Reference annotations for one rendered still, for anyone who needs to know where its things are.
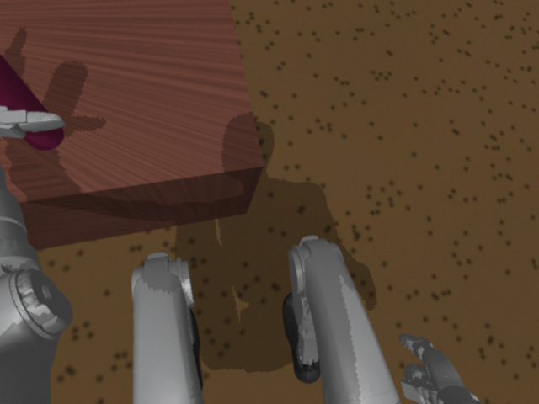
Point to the left robot foot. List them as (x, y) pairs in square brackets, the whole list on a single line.
[(196, 345)]

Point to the can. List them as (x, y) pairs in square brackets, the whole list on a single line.
[(15, 95)]

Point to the right robot hand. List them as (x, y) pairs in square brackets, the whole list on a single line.
[(422, 383)]

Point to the right robot arm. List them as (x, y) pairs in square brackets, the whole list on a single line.
[(455, 394)]

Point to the left robot hand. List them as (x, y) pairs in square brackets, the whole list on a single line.
[(15, 123)]

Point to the left robot arm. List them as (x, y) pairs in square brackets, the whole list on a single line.
[(33, 312)]

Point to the right robot foot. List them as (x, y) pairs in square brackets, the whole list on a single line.
[(305, 373)]

